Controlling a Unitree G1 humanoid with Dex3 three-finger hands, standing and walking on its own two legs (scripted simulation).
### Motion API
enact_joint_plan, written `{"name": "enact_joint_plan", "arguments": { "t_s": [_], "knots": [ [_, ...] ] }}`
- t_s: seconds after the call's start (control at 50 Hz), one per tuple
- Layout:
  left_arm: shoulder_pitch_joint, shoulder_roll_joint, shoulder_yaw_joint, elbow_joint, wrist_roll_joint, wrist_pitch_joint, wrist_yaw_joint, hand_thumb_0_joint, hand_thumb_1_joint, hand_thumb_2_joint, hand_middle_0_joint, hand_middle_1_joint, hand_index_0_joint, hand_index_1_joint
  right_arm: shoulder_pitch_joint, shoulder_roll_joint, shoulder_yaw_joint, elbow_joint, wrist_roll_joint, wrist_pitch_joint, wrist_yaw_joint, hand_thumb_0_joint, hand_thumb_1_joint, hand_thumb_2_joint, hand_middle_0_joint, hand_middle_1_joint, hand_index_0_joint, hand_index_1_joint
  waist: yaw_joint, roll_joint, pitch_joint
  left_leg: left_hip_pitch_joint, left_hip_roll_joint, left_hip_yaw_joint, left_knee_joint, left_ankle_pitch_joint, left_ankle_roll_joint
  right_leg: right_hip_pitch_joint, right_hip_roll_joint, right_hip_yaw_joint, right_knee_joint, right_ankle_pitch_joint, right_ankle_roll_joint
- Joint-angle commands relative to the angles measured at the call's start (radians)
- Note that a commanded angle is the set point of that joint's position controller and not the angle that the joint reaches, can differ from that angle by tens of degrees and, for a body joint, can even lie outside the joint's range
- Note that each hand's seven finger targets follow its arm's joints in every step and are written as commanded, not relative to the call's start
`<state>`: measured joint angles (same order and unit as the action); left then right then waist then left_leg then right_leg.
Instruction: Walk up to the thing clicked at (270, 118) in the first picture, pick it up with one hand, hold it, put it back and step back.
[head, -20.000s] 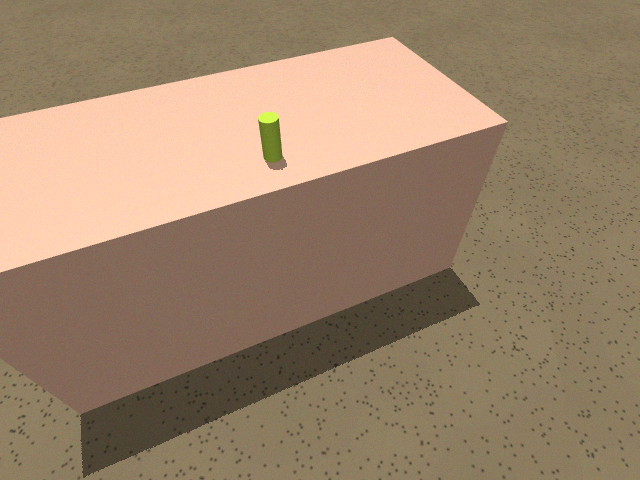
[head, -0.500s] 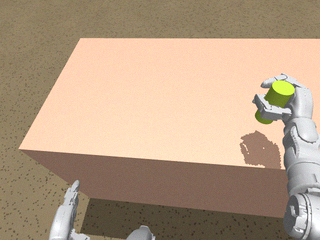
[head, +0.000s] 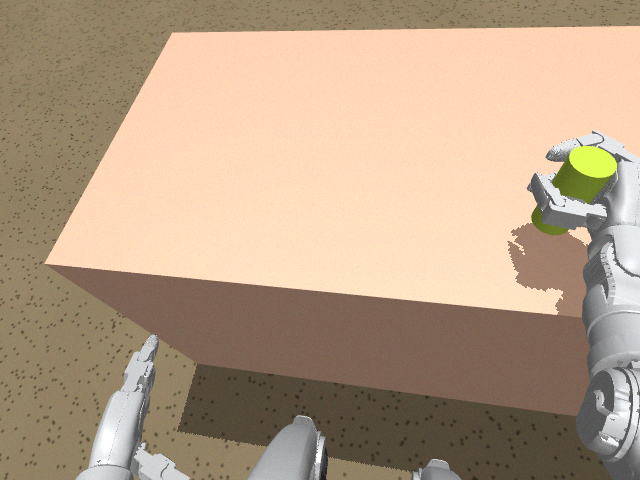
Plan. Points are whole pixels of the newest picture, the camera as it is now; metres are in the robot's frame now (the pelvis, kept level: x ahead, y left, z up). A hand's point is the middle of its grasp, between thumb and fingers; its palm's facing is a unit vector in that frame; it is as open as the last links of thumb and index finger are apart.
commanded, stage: lower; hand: right
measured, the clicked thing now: (569, 193) +0.48 -0.20 +0.04
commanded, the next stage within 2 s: loosen in 0.66 s
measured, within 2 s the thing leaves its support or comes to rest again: rests again in 0.52 s
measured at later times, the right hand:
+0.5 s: hand (551, 199) +0.49 -0.19 +0.02, palm faces +0.10 +0.99 +0.03, open 6.2 cm
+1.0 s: hand (547, 203) +0.49 -0.19 +0.01, palm faces +0.11 +0.99 +0.02, open 6.3 cm
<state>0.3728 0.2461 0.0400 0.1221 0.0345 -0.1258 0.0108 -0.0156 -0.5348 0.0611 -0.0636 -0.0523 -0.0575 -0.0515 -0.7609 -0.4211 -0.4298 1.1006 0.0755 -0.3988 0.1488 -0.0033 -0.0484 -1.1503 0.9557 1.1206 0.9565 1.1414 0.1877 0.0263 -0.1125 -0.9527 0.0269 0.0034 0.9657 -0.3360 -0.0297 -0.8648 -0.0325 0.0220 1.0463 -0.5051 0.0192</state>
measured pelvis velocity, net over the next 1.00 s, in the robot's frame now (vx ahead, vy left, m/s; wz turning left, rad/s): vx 0.00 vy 0.00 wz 0.00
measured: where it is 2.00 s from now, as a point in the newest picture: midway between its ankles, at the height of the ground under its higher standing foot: outside the picture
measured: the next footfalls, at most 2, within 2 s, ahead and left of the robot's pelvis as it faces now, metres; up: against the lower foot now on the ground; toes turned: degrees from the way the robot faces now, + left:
none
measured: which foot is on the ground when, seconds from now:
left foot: down 0.00-1.00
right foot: down 0.00-1.00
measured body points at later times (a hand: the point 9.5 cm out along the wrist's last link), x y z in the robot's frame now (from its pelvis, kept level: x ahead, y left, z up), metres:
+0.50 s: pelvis +0.00 +0.00 -0.02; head +0.12 -0.03 +0.42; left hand +0.15 +0.26 -0.01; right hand +0.48 -0.24 +0.02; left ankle +0.07 +0.14 -0.67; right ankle +0.00 -0.13 -0.67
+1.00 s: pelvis +0.00 +0.00 -0.03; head +0.12 -0.03 +0.40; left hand +0.15 +0.26 -0.01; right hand +0.48 -0.24 +0.01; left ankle +0.07 +0.14 -0.67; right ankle +0.00 -0.13 -0.67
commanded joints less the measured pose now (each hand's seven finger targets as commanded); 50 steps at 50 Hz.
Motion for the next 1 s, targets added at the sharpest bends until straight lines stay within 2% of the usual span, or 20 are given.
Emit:
{"name": "enact_joint_plan", "arguments": {
  "t_s": [0.0, 0.02, 0.06, 0.1, 0.14, 0.18, 0.24, 0.3, 0.36, 0.42, 0.44, 0.46, 0.56, 0.62, 0.66, 0.7, 0.74, 0.78, 0.82, 0.98],
  "knots": [
    [0.022, 0.129, 0.079, -0.190, 0.001, -0.056, 0.008, 0.000, -0.540, 0.045, -0.056, -0.051, -0.057, -0.050, -0.464, -0.251, -0.023, -0.244, 0.007, -0.086, -0.005, 0.000, -0.611, -1.354, 1.400, 1.455, 1.411, 1.455, -0.004, -0.132, -0.467, 0.346, -0.024, -0.004, -0.073, 0.158, 0.031, 0.105, 0.028, -0.018, -0.124, 0.203, -0.023],
    [0.011, 0.147, 0.093, -0.216, 0.001, -0.056, 0.010, 0.000, -0.534, 0.044, -0.054, -0.052, -0.057, -0.049, -0.470, -0.257, -0.026, -0.271, 0.007, -0.089, -0.003, 0.000, -0.610, -1.348, 1.401, 1.453, 1.411, 1.453, -0.002, -0.146, -0.526, 0.350, -0.026, 0.001, -0.061, 0.180, 0.033, 0.137, 0.024, -0.013, -0.121, 0.228, -0.021],
    [0.059, 0.136, 0.084, -0.194, 0.006, -0.053, 0.009, 0.000, -0.538, 0.048, -0.052, -0.051, -0.054, -0.049, -0.448, -0.223, -0.011, -0.249, 0.009, -0.085, 0.002, 0.000, -0.587, -1.347, 1.397, 1.453, 1.408, 1.453, 0.003, -0.175, -0.509, 0.337, -0.028, 0.009, -0.043, 0.226, 0.038, 0.145, 0.026, -0.013, -0.110, 0.284, -0.013],
    [0.046, 0.154, 0.098, -0.221, 0.003, -0.051, 0.010, 0.000, -0.549, 0.057, -0.052, -0.049, -0.049, -0.051, -0.436, -0.239, -0.026, -0.252, 0.005, -0.083, -0.004, 0.000, -0.588, -1.348, 1.399, 1.455, 1.410, 1.455, -0.004, -0.162, -0.534, 0.330, -0.031, 0.017, -0.030, 0.253, 0.040, 0.167, 0.025, -0.004, -0.103, 0.338, -0.010],
    [0.034, 0.168, 0.109, -0.253, 0.003, -0.052, 0.013, 0.000, -0.550, 0.058, -0.050, -0.050, -0.048, -0.052, -0.432, -0.236, -0.032, -0.227, 0.006, -0.084, -0.004, 0.000, -0.606, -1.367, 1.421, 1.477, 1.432, 1.477, 0.023, -0.155, -0.549, 0.340, -0.031, 0.019, -0.029, 0.273, 0.040, 0.171, 0.020, -0.003, -0.089, 0.352, -0.011],
    [0.062, 0.148, 0.097, -0.200, 0.005, -0.046, 0.008, 0.000, -0.553, 0.058, -0.052, -0.048, -0.048, -0.052, -0.418, -0.218, -0.024, -0.201, 0.005, -0.084, -0.005, 0.000, -0.603, -1.378, 1.424, 1.485, 1.437, 1.486, 0.012, -0.142, -0.470, 0.312, -0.032, 0.019, -0.029, 0.247, 0.040, 0.114, 0.024, -0.006, -0.089, 0.322, -0.013],
    [0.031, 0.150, 0.093, -0.260, 0.007, -0.050, 0.008, 0.000, -0.557, 0.061, -0.053, -0.047, -0.047, -0.052, -0.452, -0.235, -0.023, -0.238, -0.004, -0.098, -0.006, 0.000, -0.590, -1.372, 1.413, 1.477, 1.427, 1.477, 0.026, -0.158, -0.537, 0.320, -0.032, 0.015, -0.019, 0.249, 0.041, 0.133, 0.022, -0.005, -0.077, 0.316, -0.015],
    [0.071, 0.121, 0.069, -0.215, 0.007, -0.043, 0.003, 0.000, -0.554, 0.057, -0.052, -0.048, -0.049, -0.051, -0.405, -0.232, -0.031, -0.185, -0.004, -0.097, -0.004, 0.000, -0.597, -1.363, 1.409, 1.468, 1.421, 1.468, 0.009, -0.140, -0.451, 0.302, -0.029, 0.010, -0.023, 0.205, 0.038, 0.068, 0.026, -0.012, -0.076, 0.258, -0.019],
    [0.062, 0.176, 0.120, -0.261, 0.010, -0.047, 0.009, 0.000, -0.550, 0.054, -0.053, -0.049, -0.050, -0.051, -0.441, -0.253, -0.039, -0.252, -0.004, -0.102, -0.007, 0.000, -0.600, -1.344, 1.393, 1.447, 1.404, 1.447, 0.029, -0.169, -0.535, 0.291, -0.035, 0.022, -0.005, 0.241, 0.041, 0.134, 0.019, 0.001, -0.071, 0.321, -0.012],
    [0.052, 0.162, 0.101, -0.275, 0.010, -0.043, 0.004, 0.000, -0.552, 0.055, -0.052, -0.049, -0.049, -0.051, -0.379, -0.221, -0.036, -0.184, -0.003, -0.096, -0.006, 0.000, -0.625, -1.345, 1.404, 1.449, 1.412, 1.449, 0.029, -0.153, -0.477, 0.253, -0.038, 0.031, -0.001, 0.211, 0.044, 0.117, 0.014, 0.010, -0.070, 0.319, -0.008],
    [0.051, 0.146, 0.095, -0.264, 0.013, -0.044, 0.001, 0.000, -0.556, 0.056, -0.053, -0.048, -0.048, -0.052, -0.443, -0.216, -0.029, -0.262, -0.001, -0.110, -0.006, 0.000, -0.615, -1.350, 1.401, 1.452, 1.411, 1.453, 0.022, -0.198, -0.527, 0.258, -0.035, 0.025, 0.010, 0.237, 0.047, 0.138, 0.016, 0.006, -0.065, 0.346, -0.006],
    [0.055, 0.135, 0.079, -0.265, 0.013, -0.043, 0.001, 0.000, -0.559, 0.058, -0.052, -0.047, -0.046, -0.052, -0.422, -0.223, -0.033, -0.224, -0.004, -0.106, -0.008, 0.000, -0.615, -1.360, 1.410, 1.464, 1.421, 1.464, 0.022, -0.185, -0.519, 0.252, -0.037, 0.028, 0.008, 0.221, 0.045, 0.136, 0.014, 0.006, -0.061, 0.330, -0.008],
    [0.084, 0.152, 0.099, -0.259, 0.019, -0.037, -0.002, 0.000, -0.557, 0.058, -0.049, -0.045, -0.044, -0.051, -0.409, -0.226, -0.036, -0.224, -0.011, -0.118, -0.005, 0.000, -0.594, -1.378, 1.428, 1.490, 1.441, 1.490, 0.028, -0.219, -0.528, 0.243, -0.037, 0.025, 0.039, 0.282, 0.050, 0.141, 0.014, 0.006, -0.037, 0.432, 0.000],
    [0.045, 0.167, 0.111, -0.306, 0.018, -0.036, -0.001, 0.000, -0.559, 0.056, -0.050, -0.045, -0.045, -0.051, -0.435, -0.244, -0.058, -0.233, -0.009, -0.127, -0.011, 0.000, -0.613, -1.360, 1.418, 1.469, 1.428, 1.469, 0.033, -0.182, -0.535, 0.262, -0.033, 0.023, 0.028, 0.239, 0.047, 0.087, 0.017, 0.005, -0.039, 0.326, -0.010],
    [0.071, 0.145, 0.098, -0.281, 0.018, -0.031, -0.004, 0.000, -0.554, 0.052, -0.051, -0.046, -0.047, -0.050, -0.398, -0.223, -0.042, -0.159, -0.017, -0.124, -0.010, 0.000, -0.627, -1.361, 1.420, 1.469, 1.429, 1.469, 0.040, -0.162, -0.458, 0.215, -0.037, 0.026, 0.023, 0.177, 0.045, 0.060, 0.015, 0.005, -0.042, 0.261, -0.013],
    [0.052, 0.165, 0.111, -0.331, 0.018, -0.037, -0.002, 0.000, -0.551, 0.049, -0.050, -0.045, -0.046, -0.049, -0.416, -0.241, -0.052, -0.209, -0.017, -0.132, -0.013, 0.000, -0.610, -1.356, 1.417, 1.467, 1.426, 1.467, 0.042, -0.175, -0.530, 0.235, -0.037, 0.024, 0.026, 0.188, 0.045, 0.086, 0.015, 0.007, -0.040, 0.270, -0.012],
    [0.104, 0.139, 0.089, -0.295, 0.023, -0.030, -0.007, 0.000, -0.550, 0.047, -0.050, -0.045, -0.047, -0.047, -0.394, -0.208, -0.030, -0.164, -0.022, -0.124, -0.010, 0.000, -0.603, -1.360, 1.413, 1.469, 1.424, 1.470, 0.043, -0.163, -0.491, 0.239, -0.035, 0.020, 0.030, 0.195, 0.043, 0.042, 0.020, -0.002, -0.028, 0.262, -0.015],
    [0.088, 0.142, 0.095, -0.298, 0.019, -0.030, -0.009, 0.000, -0.506, 0.020, -0.057, -0.052, -0.067, -0.041, -0.376, -0.227, -0.045, -0.148, -0.021, -0.123, -0.009, 0.000, -0.479, -1.216, 1.406, 1.369, 1.406, 1.369, 0.032, -0.159, -0.473, 0.239, -0.033, 0.016, 0.036, 0.186, 0.043, 0.013, 0.023, -0.004, -0.024, 0.249, -0.016],
    [0.081, 0.168, 0.114, -0.338, 0.021, -0.032, -0.004, 0.000, -0.506, 0.019, -0.058, -0.055, -0.069, -0.042, -0.426, -0.250, -0.043, -0.205, -0.027, -0.126, -0.007, 0.000, -0.401, -1.056, 1.359, 1.229, 1.356, 1.230, 0.043, -0.182, -0.562, 0.263, -0.035, 0.018, 0.044, 0.229, 0.043, 0.070, 0.020, -0.003, -0.014, 0.297, -0.014],
    [0.088, 0.162, 0.108, -0.328, 0.014, -0.023, -0.004, 0.000, -0.526, 0.035, -0.056, -0.054, -0.063, -0.046, -0.387, -0.219, -0.030, -0.166, -0.025, -0.106, -0.008, 0.000, -0.079, -0.629, 1.218, 0.918, 1.207, 0.919, 0.043, -0.159, -0.491, 0.229, -0.036, 0.021, 0.034, 0.171, 0.041, 0.028, 0.017, 0.001, -0.022, 0.236, -0.017]
  ]
}}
